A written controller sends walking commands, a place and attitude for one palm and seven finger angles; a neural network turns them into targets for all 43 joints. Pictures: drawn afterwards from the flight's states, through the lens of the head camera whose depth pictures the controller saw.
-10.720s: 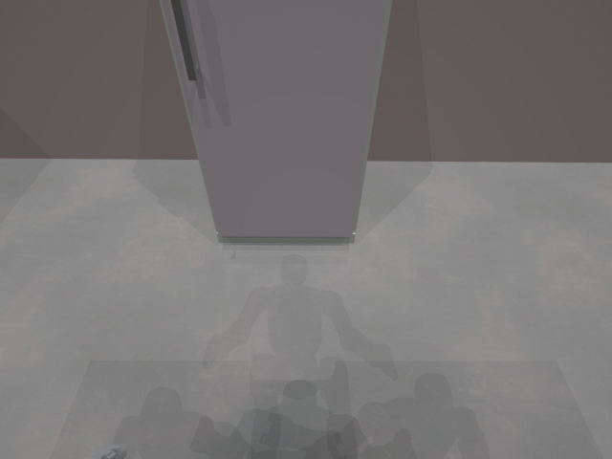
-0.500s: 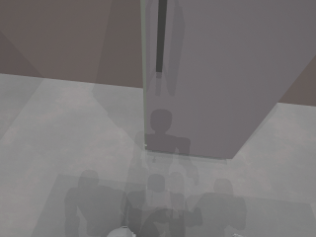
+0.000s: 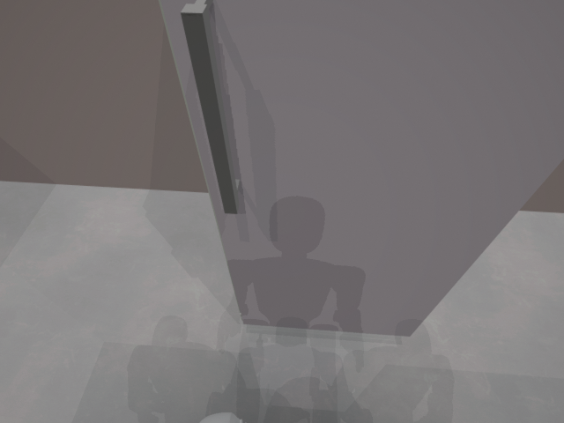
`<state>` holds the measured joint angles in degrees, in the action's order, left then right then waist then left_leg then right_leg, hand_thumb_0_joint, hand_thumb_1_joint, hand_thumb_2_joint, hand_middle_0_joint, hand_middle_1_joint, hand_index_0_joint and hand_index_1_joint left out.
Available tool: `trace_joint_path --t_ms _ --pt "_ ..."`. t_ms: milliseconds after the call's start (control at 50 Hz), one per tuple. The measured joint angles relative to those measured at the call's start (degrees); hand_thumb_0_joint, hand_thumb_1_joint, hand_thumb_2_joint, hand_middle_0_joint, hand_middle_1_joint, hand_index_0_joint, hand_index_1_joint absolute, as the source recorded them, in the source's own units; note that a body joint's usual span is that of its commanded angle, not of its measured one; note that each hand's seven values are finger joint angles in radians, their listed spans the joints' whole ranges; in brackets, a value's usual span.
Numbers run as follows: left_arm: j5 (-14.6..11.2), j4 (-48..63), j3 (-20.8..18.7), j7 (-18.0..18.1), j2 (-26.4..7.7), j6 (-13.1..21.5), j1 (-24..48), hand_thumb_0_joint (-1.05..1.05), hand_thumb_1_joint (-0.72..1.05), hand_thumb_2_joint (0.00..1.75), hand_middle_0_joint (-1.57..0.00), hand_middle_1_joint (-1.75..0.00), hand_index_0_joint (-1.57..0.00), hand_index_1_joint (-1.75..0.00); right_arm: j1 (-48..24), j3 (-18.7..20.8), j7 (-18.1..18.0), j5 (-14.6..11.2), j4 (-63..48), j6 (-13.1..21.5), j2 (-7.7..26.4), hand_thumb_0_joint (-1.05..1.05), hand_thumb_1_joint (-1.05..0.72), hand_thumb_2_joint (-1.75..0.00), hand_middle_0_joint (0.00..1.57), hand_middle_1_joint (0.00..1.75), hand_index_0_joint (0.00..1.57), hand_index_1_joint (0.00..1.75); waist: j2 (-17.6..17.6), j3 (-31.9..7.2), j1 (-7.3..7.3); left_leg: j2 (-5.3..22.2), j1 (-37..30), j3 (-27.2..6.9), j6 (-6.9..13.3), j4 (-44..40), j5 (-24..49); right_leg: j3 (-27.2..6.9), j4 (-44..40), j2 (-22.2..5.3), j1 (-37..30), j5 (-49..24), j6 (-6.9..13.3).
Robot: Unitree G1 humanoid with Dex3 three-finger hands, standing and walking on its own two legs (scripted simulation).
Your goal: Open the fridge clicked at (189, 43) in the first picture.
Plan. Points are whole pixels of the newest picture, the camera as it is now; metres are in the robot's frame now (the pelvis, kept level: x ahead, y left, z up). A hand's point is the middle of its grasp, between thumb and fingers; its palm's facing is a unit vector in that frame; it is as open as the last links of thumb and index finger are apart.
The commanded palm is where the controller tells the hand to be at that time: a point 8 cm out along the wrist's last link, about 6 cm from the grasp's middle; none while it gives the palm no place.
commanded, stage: come to a stop and stand still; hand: left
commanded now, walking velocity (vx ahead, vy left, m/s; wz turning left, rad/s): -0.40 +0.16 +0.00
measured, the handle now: (221, 125) +0.46 +0.11 +0.18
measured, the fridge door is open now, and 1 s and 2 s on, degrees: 0 0 0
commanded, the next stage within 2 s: look again from close up in 1.44 s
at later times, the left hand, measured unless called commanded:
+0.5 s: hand out of the picture +0.11 +0.17 -0.17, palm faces +0.01 -0.94 -0.33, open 7.4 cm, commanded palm none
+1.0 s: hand out of the picture +0.00 +0.13 -0.17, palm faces +0.04 -0.98 -0.18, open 7.3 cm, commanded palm none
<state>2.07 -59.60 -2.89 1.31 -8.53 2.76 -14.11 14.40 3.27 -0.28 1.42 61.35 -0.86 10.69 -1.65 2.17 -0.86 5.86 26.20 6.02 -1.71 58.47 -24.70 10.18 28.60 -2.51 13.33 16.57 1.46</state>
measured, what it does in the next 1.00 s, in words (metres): steps on the spot: left foot, then right foot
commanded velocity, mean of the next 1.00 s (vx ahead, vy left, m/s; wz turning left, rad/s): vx -0.09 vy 0.01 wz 0.00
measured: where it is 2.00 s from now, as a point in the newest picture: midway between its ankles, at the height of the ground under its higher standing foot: outside the picture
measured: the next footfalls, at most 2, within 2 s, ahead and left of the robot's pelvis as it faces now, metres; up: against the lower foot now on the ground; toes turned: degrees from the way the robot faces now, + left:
left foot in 0.10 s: +0.12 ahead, +0.10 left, +0.00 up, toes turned +7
right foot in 0.46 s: +0.07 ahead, -0.17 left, +0.00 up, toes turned -5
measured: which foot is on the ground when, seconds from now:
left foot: up 0.00-0.08, down 0.10-0.46, up 0.48-0.78, down 0.80-1.00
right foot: down 0.00-0.14, up 0.16-0.44, down 0.46-1.00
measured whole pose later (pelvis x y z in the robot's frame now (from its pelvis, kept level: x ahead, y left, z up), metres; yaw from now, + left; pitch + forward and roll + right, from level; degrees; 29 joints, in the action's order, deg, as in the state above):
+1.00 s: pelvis -0.02 -0.05 +0.00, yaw -1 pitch -1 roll +0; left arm 1.3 -62.4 -1.5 0.8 -10.0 -1.3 -14.9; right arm 15.9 1.0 -1.4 1.2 62.7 -1.6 7.9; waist 1.3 0.9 1.2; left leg 0.5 8.5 3.5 0.4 25.0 -15.4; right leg 4.8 24.8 -2.2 14.7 9.0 0.2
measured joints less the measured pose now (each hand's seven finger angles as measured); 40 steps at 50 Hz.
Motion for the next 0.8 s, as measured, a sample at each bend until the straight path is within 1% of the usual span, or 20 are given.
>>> trace_joint_path --t_ms 60,100,140,180,240,280,360,420,440,460,480,520,540,580,620,680,720,760,780,800 --pt "-0.06 -1.07 0.78 0.27 0.47 -0.69 -1.06 0.01 0.93 0.90 -0.20 -0.30 -0.20 -0.30 -2.65 -0.75 -0.45 -0.52 -1.32 0.83 -0.76 0.01 -0.91 -0.90 0.20 0.29 0.20 0.30 0.65 1.09 0.81 -0.98 -1.51 0.51 -0.51 -13.69 5.21 -0.22 -1.23 0.82 -2.18 0.73 -0.36" --pt "-0.42 -1.29 1.12 0.31 0.96 -1.48 -1.78 0.01 0.93 0.90 -0.20 -0.30 -0.20 -0.30 -4.17 -0.82 -0.78 -0.75 -2.16 1.11 -0.91 0.01 -0.92 -0.90 0.20 0.29 0.20 0.30 0.68 2.04 1.53 -1.67 -4.35 0.76 -0.17 -23.37 14.35 -0.66 0.93 1.33 -2.78 2.74 -0.87" --pt "-0.96 -1.46 1.02 0.36 0.69 -2.67 -1.79 0.01 0.92 0.90 -0.20 -0.30 -0.20 -0.30 -5.62 -0.79 -0.95 -0.75 -2.74 1.06 -1.82 0.01 -0.92 -0.90 0.20 0.29 0.20 0.30 2.49 2.77 2.10 -2.55 -6.40 1.97 2.65 -24.53 12.66 -1.66 6.00 0.13 -1.53 4.19 -1.55" --pt "-1.19 -0.98 0.87 0.65 0.37 -3.71 -1.14 0.01 0.92 0.90 -0.20 -0.30 -0.20 -0.30 -7.05 -0.95 -1.15 -0.79 -3.78 0.83 -2.44 0.00 -0.92 -0.90 0.20 0.29 0.20 0.30 3.32 3.49 2.37 -2.82 -7.60 2.79 4.22 -25.14 10.23 -4.57 16.40 0.36 2.45 11.31 -2.14" --pt "-1.16 0.27 0.15 0.81 -0.05 -4.85 1.28 0.01 0.91 0.90 -0.20 -0.30 -0.20 -0.30 -8.95 -0.87 -1.73 -0.49 -5.22 0.25 -2.46 0.00 -0.92 -0.90 0.20 0.29 0.20 0.30 2.06 4.92 1.82 -2.26 -8.72 2.33 4.22 -27.34 11.09 -8.02 30.05 2.00 8.51 16.21 -2.49" --pt "-1.15 1.73 -0.49 0.81 -0.62 -5.04 3.02 0.01 0.91 0.90 -0.20 -0.30 -0.20 -0.30 -9.94 -0.69 -1.82 -0.26 -5.72 -0.36 -2.18 0.00 -0.91 -0.90 0.20 0.29 0.20 0.30 1.16 5.75 1.81 -1.83 -9.02 1.98 3.91 -28.49 12.10 -9.48 33.50 2.31 11.25 15.24 -2.80" --pt "-1.03 4.49 -1.51 0.65 -2.25 -4.95 5.24 0.01 0.91 0.90 -0.20 -0.30 -0.20 -0.30 -10.86 -0.11 -1.46 0.08 -5.97 -1.23 -1.47 0.00 -0.91 -0.90 0.21 0.29 0.21 0.30 0.42 5.93 2.24 -1.19 -8.72 1.78 2.82 -28.80 12.87 -10.47 29.41 1.33 12.38 11.48 -3.12" --pt "-0.80 5.76 -1.68 0.49 -2.93 -4.67 5.53 0.00 0.91 0.90 -0.20 -0.30 -0.20 -0.30 -10.87 0.47 -0.98 0.30 -6.15 -1.73 -0.63 0.00 -0.91 -0.90 0.21 0.29 0.21 0.30 -0.39 5.26 2.33 -0.55 -7.75 1.65 1.72 -26.92 12.33 -9.36 20.46 0.41 9.34 8.13 -2.87" --pt "-0.71 6.07 -1.60 0.40 -3.04 -4.41 5.18 0.00 0.91 0.90 -0.20 -0.30 -0.20 -0.30 -10.68 0.66 -0.81 0.27 -6.21 -1.90 -0.29 0.00 -0.91 -0.90 0.21 0.29 0.21 0.30 -0.70 4.81 2.39 -0.30 -7.21 1.63 1.24 -25.66 11.82 -8.75 15.85 0.15 7.43 5.17 -2.87" --pt "-0.51 6.47 -1.42 0.30 -3.39 -4.04 4.40 0.00 0.91 0.90 -0.20 -0.30 -0.20 -0.30 -10.27 0.84 -0.61 0.14 -6.32 -2.06 -0.12 0.00 -0.91 -0.90 0.21 0.29 0.21 0.30 -0.44 4.03 2.45 -0.34 -6.41 1.83 0.71 -23.90 11.01 -8.43 10.36 -0.42 5.22 0.80 -2.93" --pt "-0.15 6.55 -1.31 0.36 -3.66 -3.61 3.65 0.00 0.91 0.90 -0.20 -0.30 -0.20 -0.30 -9.92 1.02 -0.44 -0.04 -6.47 -2.23 0.01 0.00 -0.91 -0.90 0.21 0.29 0.21 0.30 -0.03 3.21 2.52 -0.67 -5.07 1.80 0.35 -21.13 8.24 -8.53 8.22 -0.81 4.34 2.24 -2.71" --pt "0.18 5.78 -0.58 0.38 -2.59 -3.72 3.20 0.00 0.91 0.90 -0.20 -0.30 -0.20 -0.30 -9.46 1.59 -0.53 -0.35 -6.69 -3.01 1.16 0.00 -0.91 -0.90 0.20 0.29 0.21 0.30 -1.75 3.04 1.78 -2.06 -2.39 -2.44 0.40 -12.89 -0.53 -7.77 10.26 -0.10 5.07 3.87 -1.56" --pt "0.30 5.53 -0.18 0.24 -1.99 -3.94 2.86 0.00 0.91 0.90 -0.20 -0.30 -0.20 -0.30 -8.92 1.81 -0.64 -0.37 -6.69 -3.40 1.59 0.00 -0.91 -0.90 0.20 0.29 0.21 0.30 -2.31 2.73 1.27 -3.06 -1.22 -4.07 0.53 -8.52 -2.47 -7.21 9.99 -0.03 4.88 3.55 -1.09" --pt "0.30 5.19 0.26 0.10 -1.10 -4.11 2.15 0.00 0.91 0.90 -0.20 -0.30 -0.20 -0.30 -7.92 1.81 -0.64 -0.31 -6.14 -3.72 1.97 0.00 -0.91 -0.90 0.20 0.29 0.20 0.30 -2.31 2.14 0.88 -4.41 0.13 -5.24 0.49 -1.26 -2.79 -6.81 8.16 0.01 4.44 1.92 -0.65" --pt "0.19 4.88 0.60 0.08 -0.50 -3.98 1.77 0.00 0.91 0.90 -0.20 -0.30 -0.20 -0.30 -6.81 1.55 -0.50 -0.39 -5.40 -3.42 1.89 0.00 -0.91 -0.90 0.20 0.29 0.20 0.30 -1.59 1.88 0.70 -4.85 -0.27 -5.22 0.08 1.37 -1.81 -6.65 5.95 0.16 4.02 0.28 -0.25" --pt "0.09 4.70 1.05 0.01 0.00 -3.57 1.60 0.01 0.91 0.90 -0.20 -0.30 -0.20 -0.30 -4.80 0.97 -0.42 -0.64 -4.32 -2.94 1.34 0.01 -0.91 -0.90 0.20 0.29 0.20 0.30 -0.13 1.61 0.68 -4.73 -3.66 -4.57 -0.48 -3.62 -1.94 -6.12 3.27 0.38 3.78 -1.68 0.16" --pt "0.03 4.47 0.87 0.23 -0.30 -3.23 1.69 0.01 0.92 0.90 -0.20 -0.30 -0.21 -0.30 -3.60 0.53 -0.51 -0.81 -3.48 -2.67 0.79 0.01 -0.91 -0.90 0.20 0.29 0.20 0.30 0.79 1.50 0.93 -4.48 -7.04 -4.12 -0.67 -10.75 -2.17 -5.64 2.28 0.60 3.92 -2.62 0.30" --pt "-0.22 3.94 0.94 0.10 -0.76 -3.06 1.79 0.01 0.92 0.90 -0.21 -0.30 -0.21 -0.30 -2.56 0.05 -0.68 -0.90 -2.72 -2.24 0.27 0.01 -0.91 -0.90 0.20 0.29 0.20 0.30 1.44 1.31 1.03 -4.27 -10.87 -3.76 -0.66 -19.60 0.49 -5.01 2.11 0.85 4.36 -3.15 0.21" --pt "-0.47 3.54 0.96 0.06 -0.91 -3.10 1.78 0.01 0.92 0.90 -0.21 -0.30 -0.21 -0.30 -1.99 -0.20 -0.76 -0.92 -2.39 -1.87 0.10 0.01 -0.91 -0.90 0.20 0.29 0.20 0.30 1.48 1.13 0.96 -4.08 -13.06 -3.75 -0.47 -24.65 3.45 -4.60 2.42 1.09 4.69 -3.20 0.05" --pt "-0.75 2.96 0.91 0.02 -1.14 -3.25 1.93 0.01 0.92 0.90 -0.21 -0.30 -0.21 -0.30 -1.59 -0.38 -0.89 -0.87 -1.85 -1.42 -0.26 0.01 -0.91 -0.90 0.20 0.29 0.20 0.30 1.86 1.14 0.88 -4.15 -14.40 -3.79 0.89 -27.78 5.90 -4.33 2.88 1.06 4.92 -3.16 -0.17"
